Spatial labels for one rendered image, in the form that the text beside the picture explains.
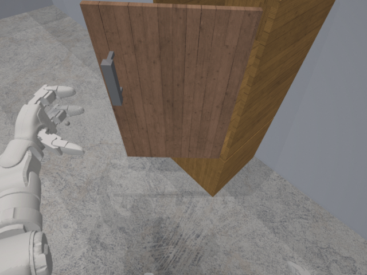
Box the handle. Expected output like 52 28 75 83
100 51 123 106

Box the robot left upper arm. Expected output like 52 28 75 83
0 231 53 275

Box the cupboard door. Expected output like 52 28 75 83
80 1 263 159

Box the left robot forearm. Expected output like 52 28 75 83
0 139 44 239

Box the robot left hand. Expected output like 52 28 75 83
14 85 85 156

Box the robot right hand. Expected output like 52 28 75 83
287 261 311 275

